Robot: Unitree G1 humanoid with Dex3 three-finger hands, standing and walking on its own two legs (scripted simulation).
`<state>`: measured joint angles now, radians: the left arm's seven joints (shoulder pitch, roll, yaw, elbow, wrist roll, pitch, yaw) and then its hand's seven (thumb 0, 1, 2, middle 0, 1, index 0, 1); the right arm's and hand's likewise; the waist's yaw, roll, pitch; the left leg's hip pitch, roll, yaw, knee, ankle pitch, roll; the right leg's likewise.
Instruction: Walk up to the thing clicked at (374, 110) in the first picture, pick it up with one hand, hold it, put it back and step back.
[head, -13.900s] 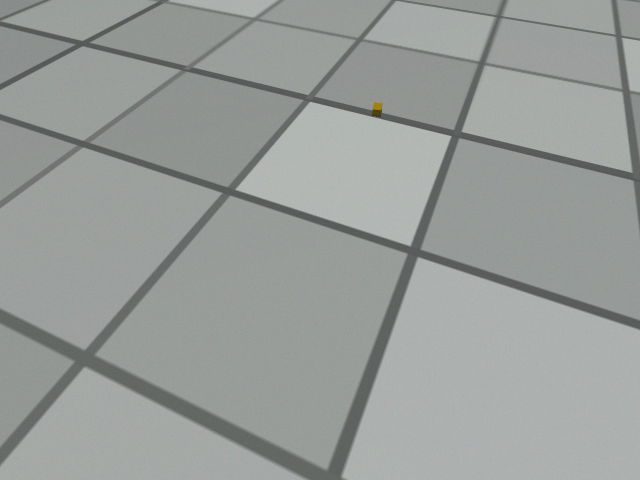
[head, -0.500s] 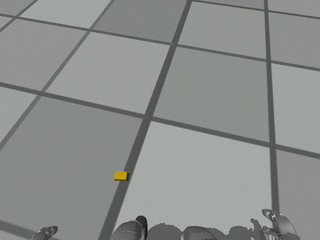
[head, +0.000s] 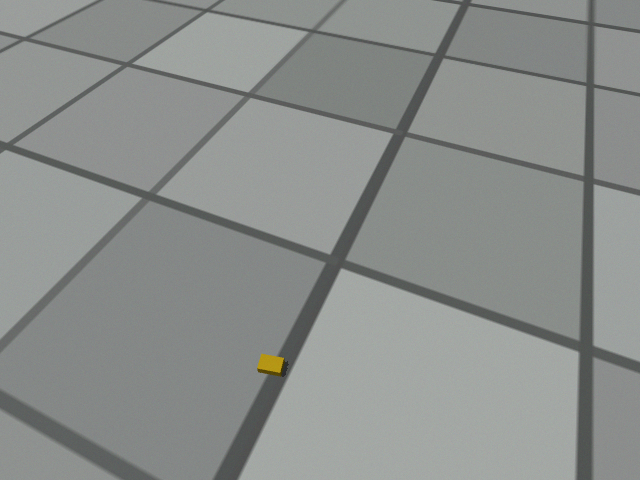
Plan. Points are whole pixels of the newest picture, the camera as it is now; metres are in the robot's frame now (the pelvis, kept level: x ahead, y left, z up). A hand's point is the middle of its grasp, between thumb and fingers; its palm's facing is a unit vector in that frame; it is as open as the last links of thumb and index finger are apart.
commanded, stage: walk up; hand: left
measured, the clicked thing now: (271, 365) +0.52 +0.20 -0.75
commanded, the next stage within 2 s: stand in 1.48 s
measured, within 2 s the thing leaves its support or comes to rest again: neither
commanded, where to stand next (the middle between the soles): +0.11 -0.01 m, yaw -4 degrees
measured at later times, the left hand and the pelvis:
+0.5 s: hand (167, 453) +0.16 +0.24 -0.15, palm faces -0.10 -0.91 -0.41, open 7.4 cm; pelvis +0.04 -0.01 -0.02, yaw -3 degrees
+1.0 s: hand out of the picture +0.08 +0.29 -0.17, palm faces -0.13 -0.92 -0.36, open 7.4 cm; pelvis +0.01 +0.02 -0.01, yaw -5 degrees
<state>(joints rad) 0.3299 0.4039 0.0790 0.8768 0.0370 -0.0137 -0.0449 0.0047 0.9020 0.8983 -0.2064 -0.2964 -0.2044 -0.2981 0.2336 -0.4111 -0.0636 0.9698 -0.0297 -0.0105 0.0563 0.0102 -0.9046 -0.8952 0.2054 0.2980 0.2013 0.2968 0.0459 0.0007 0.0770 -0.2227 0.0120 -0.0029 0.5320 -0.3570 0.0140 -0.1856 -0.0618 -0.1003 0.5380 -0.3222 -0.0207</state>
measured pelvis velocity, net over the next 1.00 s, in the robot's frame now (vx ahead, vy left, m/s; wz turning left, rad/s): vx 0.01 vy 0.02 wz -0.09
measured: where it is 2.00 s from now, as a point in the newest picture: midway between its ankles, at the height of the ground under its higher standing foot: outside the picture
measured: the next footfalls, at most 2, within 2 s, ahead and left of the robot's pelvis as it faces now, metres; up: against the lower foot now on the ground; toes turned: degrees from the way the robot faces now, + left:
right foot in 0.36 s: +0.18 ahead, -0.15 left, +0.00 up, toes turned -4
left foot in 0.68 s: +0.03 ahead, +0.14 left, +0.00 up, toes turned -2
